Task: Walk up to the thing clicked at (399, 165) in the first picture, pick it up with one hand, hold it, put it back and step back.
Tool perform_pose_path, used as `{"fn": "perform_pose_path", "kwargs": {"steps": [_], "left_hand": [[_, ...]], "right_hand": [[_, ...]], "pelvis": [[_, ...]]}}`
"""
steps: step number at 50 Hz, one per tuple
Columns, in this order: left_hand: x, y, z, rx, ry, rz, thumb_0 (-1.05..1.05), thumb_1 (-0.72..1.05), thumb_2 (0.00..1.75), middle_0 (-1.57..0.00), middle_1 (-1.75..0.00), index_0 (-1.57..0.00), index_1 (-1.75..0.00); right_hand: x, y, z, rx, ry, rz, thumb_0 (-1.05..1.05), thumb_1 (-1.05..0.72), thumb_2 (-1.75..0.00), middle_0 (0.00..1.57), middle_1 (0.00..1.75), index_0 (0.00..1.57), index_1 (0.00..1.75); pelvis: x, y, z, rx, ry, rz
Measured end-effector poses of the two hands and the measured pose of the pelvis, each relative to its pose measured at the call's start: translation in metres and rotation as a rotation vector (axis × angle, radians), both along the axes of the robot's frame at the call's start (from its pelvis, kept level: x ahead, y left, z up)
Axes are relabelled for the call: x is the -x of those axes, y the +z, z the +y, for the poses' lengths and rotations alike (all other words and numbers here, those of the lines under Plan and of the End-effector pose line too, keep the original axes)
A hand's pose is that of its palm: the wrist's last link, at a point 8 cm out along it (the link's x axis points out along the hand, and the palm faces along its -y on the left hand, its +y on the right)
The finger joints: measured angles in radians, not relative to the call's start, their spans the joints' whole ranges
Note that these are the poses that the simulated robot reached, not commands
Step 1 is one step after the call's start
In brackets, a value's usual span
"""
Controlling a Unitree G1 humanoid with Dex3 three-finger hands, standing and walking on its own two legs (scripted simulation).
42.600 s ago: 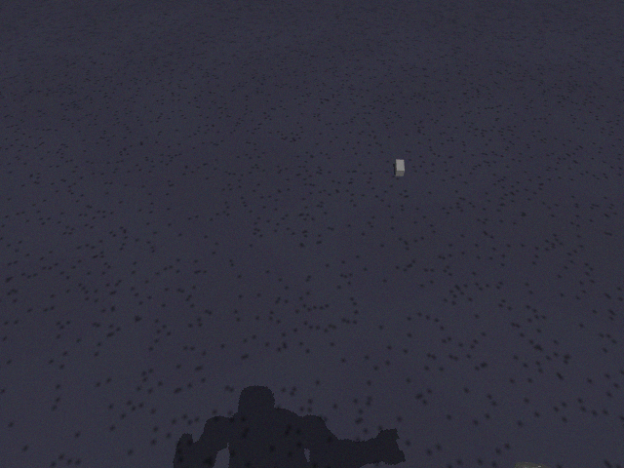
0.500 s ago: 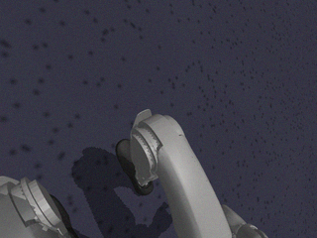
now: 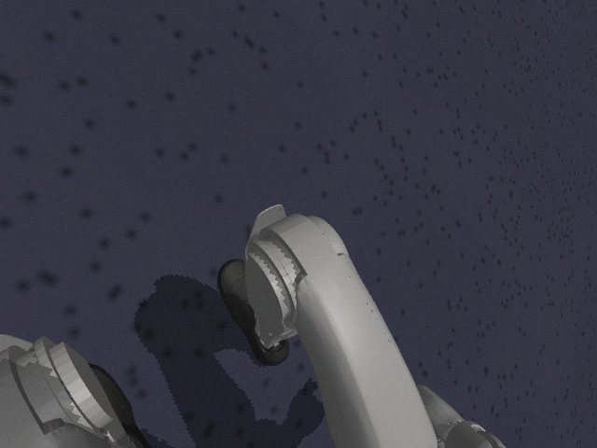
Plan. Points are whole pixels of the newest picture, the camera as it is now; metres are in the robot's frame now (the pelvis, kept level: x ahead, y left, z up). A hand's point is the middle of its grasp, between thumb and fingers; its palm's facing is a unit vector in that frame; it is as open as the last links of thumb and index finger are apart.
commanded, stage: withdraw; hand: left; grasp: from above
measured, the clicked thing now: out of the picture +0.52 +0.31 -0.29
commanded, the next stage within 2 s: home in 0.90 s
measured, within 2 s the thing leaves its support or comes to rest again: neither
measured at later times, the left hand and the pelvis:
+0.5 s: hand out of the picture +0.52 +0.34 -0.09, palm faces -0.39 -0.13 -0.91, open 12.3 cm; pelvis +0.00 +0.00 +0.04, yaw +5 degrees
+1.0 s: hand out of the picture +0.52 +0.33 -0.11, palm faces -0.37 -0.10 -0.92, open 11.6 cm; pelvis -0.01 -0.01 +0.02, yaw +6 degrees
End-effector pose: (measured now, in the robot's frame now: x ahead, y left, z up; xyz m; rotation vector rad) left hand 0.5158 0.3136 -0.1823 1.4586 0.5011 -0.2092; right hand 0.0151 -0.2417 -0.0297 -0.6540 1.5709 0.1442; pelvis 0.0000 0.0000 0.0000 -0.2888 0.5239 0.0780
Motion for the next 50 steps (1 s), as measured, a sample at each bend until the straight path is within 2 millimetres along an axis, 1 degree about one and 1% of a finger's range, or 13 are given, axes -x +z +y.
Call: {"fn": "perform_pose_path", "kwargs": {"steps": [5,9,13,18,22,26,29,32,35,38,43,47,50], "left_hand": [[-0.002,0.003,0.002,0.004,0.006,-0.016,0.0,-0.13,0.68,-0.41,-0.67,-0.41,-0.67],[-0.009,0.019,0.008,-0.002,0.034,-0.076,0.0,-0.16,0.7,-0.4,-0.7,-0.4,-0.7],[-0.017,0.048,0.019,-0.024,0.091,-0.144,0.0,-0.2,0.73,-0.39,-0.72,-0.38,-0.72],[-0.021,0.099,0.03,-0.062,0.148,-0.171,0.0,-0.24,0.76,-0.37,-0.75,-0.36,-0.75],[-0.016,0.131,0.032,-0.075,0.164,-0.099,0.0,-0.24,0.77,-0.36,-0.75,-0.35,-0.76],[-0.007,0.149,0.026,-0.05,0.151,-0.006,0.0,-0.22,0.76,-0.38,-0.74,-0.36,-0.75],[-0.002,0.153,0.019,-0.03,0.12,0.029,0.0,-0.19,0.75,-0.39,-0.73,-0.38,-0.74],[0.0,0.153,0.015,-0.015,0.083,0.035,0.0,-0.18,0.74,-0.41,-0.72,-0.39,-0.73],[0.002,0.147,0.011,-0.014,0.049,0.028,0.0,-0.16,0.73,-0.43,-0.7,-0.41,-0.72],[0.004,0.136,0.008,-0.014,0.027,0.017,0.0,-0.16,0.72,-0.44,-0.69,-0.42,-0.71],[0.003,0.123,0.007,-0.033,0.008,-0.028,0.0,-0.15,0.71,-0.46,-0.68,-0.44,-0.69],[0.0,0.126,0.013,-0.048,0.044,-0.068,0.0,-0.15,0.7,-0.47,-0.66,-0.45,-0.68],[-0.001,0.129,0.02,-0.057,0.088,-0.061,0.0,-0.14,0.69,-0.48,-0.65,-0.46,-0.66]], "right_hand": [[0.001,0.001,0.001,0.0,-0.006,0.006,-0.01,-0.9,-0.9,0.21,0.3,0.2,0.3],[0.002,0.002,-0.001,-0.001,-0.023,0.013,-0.01,-0.91,-0.9,0.21,0.3,0.2,0.3],[0.0,0.002,-0.004,-0.013,-0.06,0.001,0.0,-0.91,-0.91,0.21,0.3,0.2,0.3],[-0.008,0.002,-0.01,-0.032,-0.126,-0.026,0.0,-0.91,-0.91,0.21,0.3,0.2,0.3],[-0.018,0.004,-0.018,-0.032,-0.149,-0.055,0.0,-0.91,-0.91,0.21,0.3,0.2,0.3],[-0.028,0.01,-0.025,-0.012,-0.134,-0.093,0.0,-0.91,-0.91,0.21,0.3,0.2,0.3],[-0.031,0.015,-0.032,0.014,-0.112,-0.111,0.0,-0.91,-0.91,0.21,0.3,0.2,0.3],[-0.032,0.018,-0.039,0.048,-0.094,-0.119,-0.01,-0.91,-0.91,0.21,0.3,0.2,0.3],[-0.028,0.018,-0.044,0.077,-0.084,-0.111,-0.01,-0.91,-0.91,0.21,0.3,0.2,0.3],[-0.023,0.015,-0.045,0.092,-0.081,-0.099,0.0,-0.91,-0.91,0.21,0.3,0.2,0.3],[-0.017,0.005,-0.041,0.085,-0.093,-0.08,0.0,-0.91,-0.91,0.21,0.3,0.2,0.3],[-0.015,-0.004,-0.034,0.057,-0.116,-0.074,0.0,-0.92,-0.91,0.21,0.3,0.2,0.3],[-0.017,-0.008,-0.028,0.033,-0.127,-0.08,0.0,-0.92,-0.91,0.21,0.3,0.2,0.3]], "pelvis": [[0.0,0.001,0.0,-0.002,0.0,0.003],[-0.003,0.002,-0.002,-0.005,0.001,0.018],[-0.006,0.005,-0.003,-0.011,0.006,0.048],[-0.01,0.014,-0.004,-0.029,0.02,0.093],[-0.007,0.027,-0.004,-0.044,0.036,0.099],[0.0,0.038,-0.005,-0.057,0.05,0.087],[0.005,0.043,-0.007,-0.066,0.055,0.075],[0.009,0.043,-0.009,-0.069,0.058,0.066],[0.012,0.04,-0.01,-0.074,0.057,0.062],[0.012,0.034,-0.011,-0.075,0.057,0.059],[0.011,0.025,-0.011,-0.075,0.056,0.064],[0.008,0.022,-0.011,-0.079,0.057,0.075],[0.006,0.022,-0.01,-0.081,0.058,0.083]]}}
